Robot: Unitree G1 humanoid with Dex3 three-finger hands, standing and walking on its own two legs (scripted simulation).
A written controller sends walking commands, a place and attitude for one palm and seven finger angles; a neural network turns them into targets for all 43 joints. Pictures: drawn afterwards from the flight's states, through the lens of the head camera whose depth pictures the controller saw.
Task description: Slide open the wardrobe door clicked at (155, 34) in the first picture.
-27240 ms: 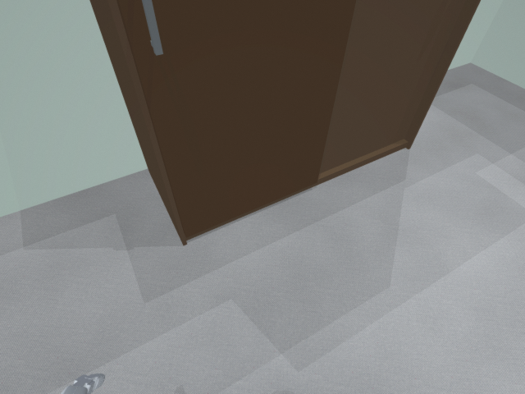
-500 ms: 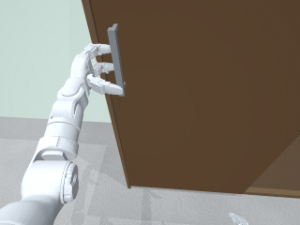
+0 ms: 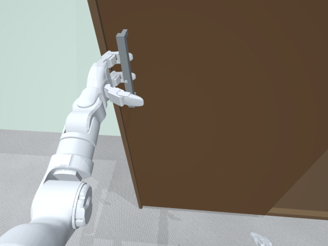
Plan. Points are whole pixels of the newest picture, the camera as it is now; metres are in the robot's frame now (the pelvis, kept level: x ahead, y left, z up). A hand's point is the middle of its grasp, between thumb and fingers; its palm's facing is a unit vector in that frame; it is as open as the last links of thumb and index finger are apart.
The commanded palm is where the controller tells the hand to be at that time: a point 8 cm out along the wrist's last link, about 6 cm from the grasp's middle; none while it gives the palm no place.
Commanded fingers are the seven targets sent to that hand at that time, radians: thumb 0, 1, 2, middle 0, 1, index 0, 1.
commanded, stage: slide the fingers in behind the handle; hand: left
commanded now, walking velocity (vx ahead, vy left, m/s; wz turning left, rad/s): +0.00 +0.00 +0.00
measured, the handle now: (128, 71) +0.49 +0.10 +0.21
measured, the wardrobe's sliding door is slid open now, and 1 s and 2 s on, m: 0.00 0.00 0.00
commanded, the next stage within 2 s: grip the handle and tug to test in 0.96 s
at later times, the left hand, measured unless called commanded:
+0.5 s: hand (128, 83) +0.42 +0.09 +0.22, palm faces -0.07 -1.00 +0.01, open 14.2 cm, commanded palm +0.40 +0.14 +0.22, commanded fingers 0.00 -0.50 0.30 -0.30 -1.20 -0.30 -1.20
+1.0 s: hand (131, 82) +0.43 +0.09 +0.22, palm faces -0.07 -1.00 +0.02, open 14.2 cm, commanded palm +0.40 +0.14 +0.22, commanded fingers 0.00 -0.50 0.30 -0.30 -1.20 -0.30 -1.20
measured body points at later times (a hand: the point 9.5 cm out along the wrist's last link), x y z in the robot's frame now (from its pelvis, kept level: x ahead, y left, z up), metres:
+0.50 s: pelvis +0.00 +0.00 +0.00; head -0.02 -0.01 +0.45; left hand +0.42 +0.15 +0.22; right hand +0.13 -0.25 -0.11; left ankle -0.01 +0.12 -0.74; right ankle -0.02 -0.11 -0.74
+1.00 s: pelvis +0.00 +0.00 +0.00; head -0.02 -0.01 +0.45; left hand +0.42 +0.14 +0.22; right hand +0.12 -0.24 -0.11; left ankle -0.01 +0.12 -0.74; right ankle -0.02 -0.11 -0.74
